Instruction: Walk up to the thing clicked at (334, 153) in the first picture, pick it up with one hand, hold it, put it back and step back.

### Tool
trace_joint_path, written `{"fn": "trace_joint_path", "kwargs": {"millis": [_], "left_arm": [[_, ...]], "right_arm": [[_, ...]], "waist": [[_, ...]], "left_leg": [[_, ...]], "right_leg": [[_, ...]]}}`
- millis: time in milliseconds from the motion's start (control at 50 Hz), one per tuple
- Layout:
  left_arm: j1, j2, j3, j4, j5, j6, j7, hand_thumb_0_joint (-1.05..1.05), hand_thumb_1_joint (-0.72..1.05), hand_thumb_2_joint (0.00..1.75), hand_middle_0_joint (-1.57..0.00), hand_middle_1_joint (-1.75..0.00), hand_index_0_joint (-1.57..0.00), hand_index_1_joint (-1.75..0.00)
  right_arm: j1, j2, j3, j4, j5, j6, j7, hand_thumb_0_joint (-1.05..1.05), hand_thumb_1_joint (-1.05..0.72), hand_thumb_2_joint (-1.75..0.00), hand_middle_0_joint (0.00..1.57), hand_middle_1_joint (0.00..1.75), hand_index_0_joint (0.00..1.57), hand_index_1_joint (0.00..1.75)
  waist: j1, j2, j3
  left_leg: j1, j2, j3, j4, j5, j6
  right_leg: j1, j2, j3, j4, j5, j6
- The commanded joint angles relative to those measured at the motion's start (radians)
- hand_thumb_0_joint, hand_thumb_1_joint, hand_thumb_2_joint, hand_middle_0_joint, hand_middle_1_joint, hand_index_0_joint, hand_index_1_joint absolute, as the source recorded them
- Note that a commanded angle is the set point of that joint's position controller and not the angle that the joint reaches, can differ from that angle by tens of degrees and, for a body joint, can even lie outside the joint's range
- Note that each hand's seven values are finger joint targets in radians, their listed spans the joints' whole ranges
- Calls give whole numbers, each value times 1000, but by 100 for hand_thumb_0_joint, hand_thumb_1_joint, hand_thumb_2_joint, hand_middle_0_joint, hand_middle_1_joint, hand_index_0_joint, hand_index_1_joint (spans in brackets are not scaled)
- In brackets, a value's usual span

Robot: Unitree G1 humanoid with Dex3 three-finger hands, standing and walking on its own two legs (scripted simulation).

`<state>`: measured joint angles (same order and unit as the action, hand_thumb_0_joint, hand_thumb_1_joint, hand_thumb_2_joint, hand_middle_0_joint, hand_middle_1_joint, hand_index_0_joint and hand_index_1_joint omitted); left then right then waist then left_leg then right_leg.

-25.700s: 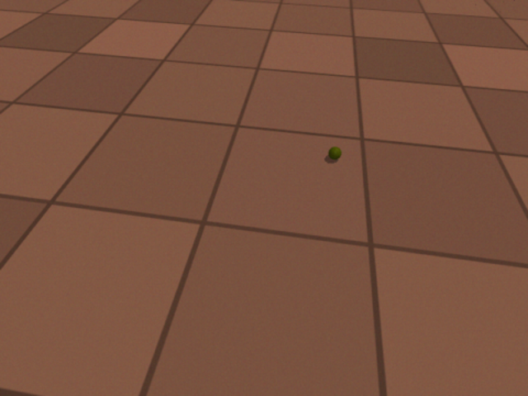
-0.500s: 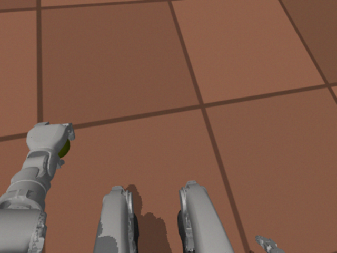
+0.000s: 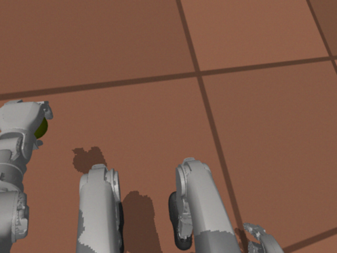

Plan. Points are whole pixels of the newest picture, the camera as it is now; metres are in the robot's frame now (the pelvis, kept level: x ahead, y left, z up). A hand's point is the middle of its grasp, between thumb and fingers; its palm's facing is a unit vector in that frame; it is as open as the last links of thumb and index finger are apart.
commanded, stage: crouch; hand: left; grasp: from above
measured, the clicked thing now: (30, 125) +0.43 +0.32 -0.18
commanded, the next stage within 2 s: lower in 0.52 s
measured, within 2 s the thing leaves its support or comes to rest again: neither
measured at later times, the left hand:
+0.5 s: hand (42, 133) +0.42 +0.31 -0.23, palm faces -0.45 -0.08 -0.89, open 9.0 cm
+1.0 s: hand (49, 135) +0.42 +0.31 -0.29, palm faces -0.45 -0.10 -0.88, open 9.0 cm
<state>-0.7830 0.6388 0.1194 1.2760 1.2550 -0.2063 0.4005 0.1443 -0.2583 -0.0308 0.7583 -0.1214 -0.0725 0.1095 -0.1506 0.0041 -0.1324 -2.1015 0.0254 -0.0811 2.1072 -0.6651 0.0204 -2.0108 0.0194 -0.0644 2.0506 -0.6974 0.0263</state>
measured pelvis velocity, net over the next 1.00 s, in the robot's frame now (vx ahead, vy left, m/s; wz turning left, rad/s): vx -0.01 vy -0.01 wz -0.06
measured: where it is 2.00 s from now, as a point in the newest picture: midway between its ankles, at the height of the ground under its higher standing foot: (148, 234)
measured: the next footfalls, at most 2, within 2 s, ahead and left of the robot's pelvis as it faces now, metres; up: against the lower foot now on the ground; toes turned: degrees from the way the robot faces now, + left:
none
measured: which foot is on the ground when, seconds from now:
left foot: down 0.00-1.00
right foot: down 0.00-1.00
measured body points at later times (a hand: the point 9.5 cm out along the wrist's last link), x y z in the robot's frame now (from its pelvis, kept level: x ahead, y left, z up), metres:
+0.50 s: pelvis -0.01 -0.01 -0.06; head +0.23 +0.06 +0.31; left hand +0.44 +0.31 -0.18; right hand +0.05 -0.28 -0.18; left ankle +0.08 +0.11 -0.39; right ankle +0.08 -0.13 -0.39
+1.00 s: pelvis -0.01 -0.01 -0.10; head +0.24 +0.07 +0.27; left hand +0.44 +0.31 -0.24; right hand +0.05 -0.29 -0.21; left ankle +0.08 +0.11 -0.39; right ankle +0.08 -0.13 -0.39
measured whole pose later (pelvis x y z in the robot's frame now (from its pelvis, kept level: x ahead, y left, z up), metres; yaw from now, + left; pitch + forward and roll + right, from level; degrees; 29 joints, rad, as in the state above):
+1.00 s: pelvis -0.01 -0.01 -0.10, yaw -3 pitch +32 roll -8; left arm -0.88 0.81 0.20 1.47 1.30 -0.30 0.46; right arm 0.09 -0.28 0.06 0.78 -0.18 -0.07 0.14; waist -0.21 -0.06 0.00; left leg -2.34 0.03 -0.14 2.44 -0.67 0.01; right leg -2.24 0.04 -0.11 2.36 -0.69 0.02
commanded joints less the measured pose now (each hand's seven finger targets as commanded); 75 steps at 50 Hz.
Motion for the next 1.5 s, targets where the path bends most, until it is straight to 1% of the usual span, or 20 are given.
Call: {"fn": "trace_joint_path", "kwargs": {"millis": [0,40,80,140,160,340,620,660,840,880,940,1000,1140,1180,1220,1260,1280,1360,1380,1480], "left_arm": [[-361,338,76,-175,-9,-18,55,0,45,91,-80,-95,-84,-91],[-321,338,77,-144,1,-19,54,0,44,92,-79,-94,-83,-90],[-331,315,68,-129,1,-27,52,0,47,93,-81,-96,-85,-92],[-344,336,67,-96,-3,-27,48,0,43,92,-78,-96,-81,-92],[-306,313,58,-54,-4,-22,46,0,43,92,-78,-95,-82,-91],[-415,413,95,-94,8,-49,62,0,40,88,-76,-92,-79,-89],[-379,416,75,-18,-1,-50,53,0,39,93,-77,-94,-80,-91],[-391,405,58,3,6,-51,46,0,36,92,-77,-93,-79,-90],[-386,443,80,51,20,-100,82,0,44,91,-79,-97,-83,-93],[-382,498,131,31,26,-108,101,0,42,92,-77,-96,-80,-92],[-404,483,112,31,37,-106,118,0,42,91,-76,-97,-80,-93],[-380,490,125,48,31,-99,136,0,39,93,-75,-92,-78,-89],[-399,528,150,68,44,-88,156,0,37,93,-73,-92,-76,-89],[-347,482,119,149,35,-82,151,0,39,92,-74,-93,-77,-90],[-377,545,152,101,34,-90,157,0,39,92,-74,-93,-77,-90],[-364,520,126,134,39,-93,156,0,39,91,-73,-94,-77,-90],[-369,554,154,122,43,-96,162,0,41,92,-75,-94,-79,-90],[-362,556,148,143,44,-103,172,0,43,94,-77,-94,-80,-91],[-346,591,178,151,51,-102,179,0,44,94,-77,-95,-81,-91],[-350,576,158,172,59,-106,190,0,48,96,-80,-96,-83,-92]], "right_arm": [[229,-234,-72,-8,-1,-5,0,0,-91,-90,20,30,20,30],[212,-232,-69,-10,-3,-3,3,0,-91,-90,20,30,20,30],[226,-234,-66,-12,-8,-4,9,0,-91,-90,20,30,20,30],[207,-237,-62,-9,-7,-3,10,0,-91,-90,20,30,20,30],[202,-240,-57,-14,-9,-5,10,0,-91,-90,20,30,20,30],[200,-246,-46,9,-12,0,7,0,-91,-90,20,30,20,30],[182,-251,-18,14,-22,0,8,0,-91,-90,20,30,20,30],[182,-254,-12,12,-21,2,9,0,-91,-90,20,30,20,30],[150,-261,18,10,-42,3,15,0,-91,-90,20,30,20,30],[160,-273,14,19,-49,3,15,0,-90,-90,20,30,20,30],[145,-274,15,17,-57,0,19,0,-90,-90,20,30,20,30],[133,-276,17,19,-60,-3,20,0,-89,-89,20,30,20,30],[144,-291,34,17,-84,-17,34,0,-89,-89,20,30,20,30],[140,-284,47,29,-86,-19,36,0,-89,-89,20,30,20,30],[134,-299,46,14,-89,-26,38,0,-89,-89,20,30,20,30],[120,-295,53,16,-92,-27,41,0,-89,-89,20,30,20,30],[121,-303,53,1,-94,-31,42,0,-89,-89,20,30,20,30],[116,-304,68,1,-102,-39,51,0,-89,-89,20,30,20,30],[128,-314,68,5,-105,-38,51,0,-89,-89,20,30,20,30],[110,-319,76,1,-120,-50,60,0,-89,-89,20,30,20,30]], "waist": [[-3,265,-686],[13,263,-683],[-14,256,-668],[-7,247,-649],[-5,253,-635],[-9,273,-653],[-18,271,-616],[-37,260,-587],[-47,271,-562],[-37,277,-581],[-53,310,-579],[-44,338,-589],[-81,304,-560],[-74,304,-525],[-73,320,-542],[-76,323,-526],[-83,321,-536],[-89,318,-506],[-87,309,-505],[-105,345,-483]], "left_leg": [[611,-11,13,-186,239,-3],[585,-12,19,-172,207,-3],[559,-12,21,-153,213,-3],[496,-14,28,-137,141,3],[506,-15,17,-144,140,-2],[453,-12,24,-75,128,0],[394,-10,26,-6,132,1],[377,-9,23,9,133,3],[314,-12,27,75,151,5],[326,-10,23,80,164,2],[345,-5,17,89,153,-2],[355,-5,10,89,152,-6],[298,-1,13,152,197,2],[271,-3,8,146,160,2],[291,0,2,151,177,-1],[275,1,-2,154,155,-3],[285,2,-2,164,186,-2],[247,3,-4,182,178,0],[251,4,-6,181,182,-1],[271,9,-16,191,173,-8]], "right_leg": [[207,18,-42,-175,262,-64],[194,22,-46,-158,237,-65],[197,20,-51,-145,255,-62],[170,28,-50,-137,198,-63],[148,21,-55,-119,191,-63],[104,31,-61,-56,189,-68],[84,39,-77,-1,195,-66],[70,42,-82,2,199,-64],[75,53,-97,49,219,-58],[77,49,-105,67,223,-57],[43,54,-114,84,216,-61],[30,55,-120,104,210,-62],[61,59,-126,116,271,-52],[46,60,-130,117,233,-54],[49,60,-140,132,246,-54],[33,66,-144,137,226,-58],[55,67,-144,141,260,-54],[65,70,-142,143,258,-54],[69,70,-150,148,260,-54],[37,74,-165,168,250,-54]]}}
